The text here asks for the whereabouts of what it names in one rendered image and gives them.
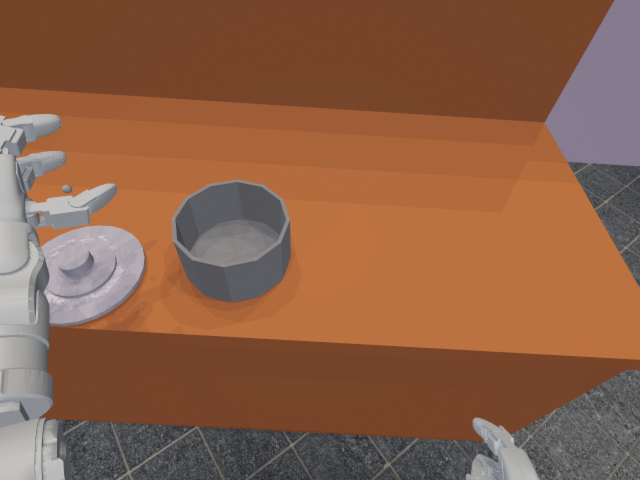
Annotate robot right hand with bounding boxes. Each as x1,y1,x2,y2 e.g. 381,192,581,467
466,417,539,480

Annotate pot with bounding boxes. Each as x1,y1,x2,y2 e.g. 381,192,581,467
171,180,291,302

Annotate lid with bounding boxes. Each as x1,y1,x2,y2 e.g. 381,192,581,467
41,225,146,326

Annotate robot left upper arm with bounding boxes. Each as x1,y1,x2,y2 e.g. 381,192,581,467
0,417,71,480

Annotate table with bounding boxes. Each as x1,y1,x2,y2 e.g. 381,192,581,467
0,0,640,442

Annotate robot left hand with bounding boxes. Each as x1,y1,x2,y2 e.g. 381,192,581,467
0,114,117,230

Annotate knob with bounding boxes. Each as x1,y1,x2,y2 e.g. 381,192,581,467
56,245,94,277

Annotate left robot forearm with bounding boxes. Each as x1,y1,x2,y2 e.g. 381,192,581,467
0,221,53,427

